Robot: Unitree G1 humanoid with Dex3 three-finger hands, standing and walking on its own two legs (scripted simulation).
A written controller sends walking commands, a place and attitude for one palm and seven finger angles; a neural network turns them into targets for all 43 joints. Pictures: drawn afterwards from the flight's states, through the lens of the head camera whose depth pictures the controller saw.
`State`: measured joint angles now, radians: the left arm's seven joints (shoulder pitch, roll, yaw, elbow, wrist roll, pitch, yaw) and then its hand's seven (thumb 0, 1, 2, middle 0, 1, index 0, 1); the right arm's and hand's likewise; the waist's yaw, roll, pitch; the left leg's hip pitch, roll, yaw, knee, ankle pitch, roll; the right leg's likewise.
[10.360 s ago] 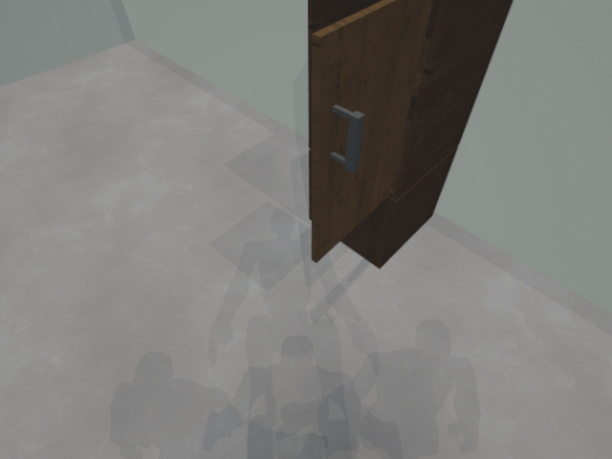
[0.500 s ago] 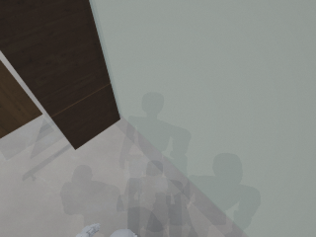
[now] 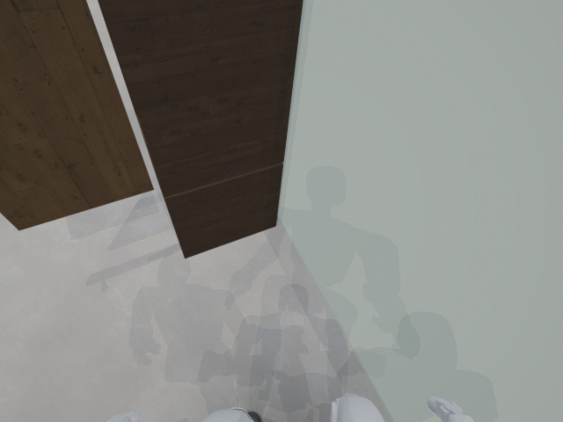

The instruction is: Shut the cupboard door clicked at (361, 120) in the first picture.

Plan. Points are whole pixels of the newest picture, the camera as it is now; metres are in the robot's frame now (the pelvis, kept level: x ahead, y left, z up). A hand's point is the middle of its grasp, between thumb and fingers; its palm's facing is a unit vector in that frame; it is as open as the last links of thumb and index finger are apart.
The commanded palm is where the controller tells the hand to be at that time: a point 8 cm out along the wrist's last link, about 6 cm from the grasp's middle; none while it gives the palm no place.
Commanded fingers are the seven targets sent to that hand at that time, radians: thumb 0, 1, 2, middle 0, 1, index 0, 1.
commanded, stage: turn to face it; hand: left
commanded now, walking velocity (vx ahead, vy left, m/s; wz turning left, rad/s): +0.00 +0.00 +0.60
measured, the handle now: out of the picture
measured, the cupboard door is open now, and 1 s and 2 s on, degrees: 91 91 91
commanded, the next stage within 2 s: take the last steps up to it in 0.58 s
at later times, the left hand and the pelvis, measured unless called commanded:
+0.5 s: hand out of the picture +0.10 +0.14 -0.14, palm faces +0.26 -0.92 -0.27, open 7.4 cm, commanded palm none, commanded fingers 0.00 0.90 0.90 -0.20 -0.30 -0.20 -0.30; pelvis +0.05 -0.07 +0.00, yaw +17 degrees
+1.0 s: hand out of the picture -0.05 +0.15 -0.17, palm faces +0.52 -0.83 -0.19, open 7.4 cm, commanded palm none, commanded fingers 0.00 0.90 0.90 -0.20 -0.30 -0.20 -0.30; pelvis +0.06 -0.01 +0.01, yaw +27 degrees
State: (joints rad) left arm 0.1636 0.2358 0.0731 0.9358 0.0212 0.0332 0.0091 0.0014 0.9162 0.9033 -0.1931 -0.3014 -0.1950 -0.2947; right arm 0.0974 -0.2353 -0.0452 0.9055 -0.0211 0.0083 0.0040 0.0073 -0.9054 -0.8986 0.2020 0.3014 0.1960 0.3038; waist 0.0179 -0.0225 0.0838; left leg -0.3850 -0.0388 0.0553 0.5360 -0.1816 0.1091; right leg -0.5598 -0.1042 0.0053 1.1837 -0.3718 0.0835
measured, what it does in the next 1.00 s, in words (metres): steps on the spot, turning left: right foot, then left foot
